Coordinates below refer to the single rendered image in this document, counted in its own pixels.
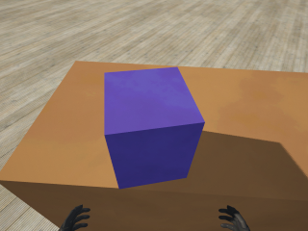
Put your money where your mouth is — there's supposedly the carton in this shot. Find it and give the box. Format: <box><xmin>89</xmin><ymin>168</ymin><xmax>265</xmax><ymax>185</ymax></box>
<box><xmin>104</xmin><ymin>66</ymin><xmax>205</xmax><ymax>190</ymax></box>

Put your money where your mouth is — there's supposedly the robot right hand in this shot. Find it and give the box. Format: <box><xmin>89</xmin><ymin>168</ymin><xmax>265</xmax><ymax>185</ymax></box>
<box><xmin>218</xmin><ymin>205</ymin><xmax>250</xmax><ymax>231</ymax></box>

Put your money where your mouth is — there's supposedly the robot left hand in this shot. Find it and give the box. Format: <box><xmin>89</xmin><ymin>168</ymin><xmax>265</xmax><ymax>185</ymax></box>
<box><xmin>59</xmin><ymin>204</ymin><xmax>90</xmax><ymax>231</ymax></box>

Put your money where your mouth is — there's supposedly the pedestal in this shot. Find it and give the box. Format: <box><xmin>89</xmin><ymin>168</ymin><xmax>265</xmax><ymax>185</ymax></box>
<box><xmin>0</xmin><ymin>61</ymin><xmax>308</xmax><ymax>231</ymax></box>

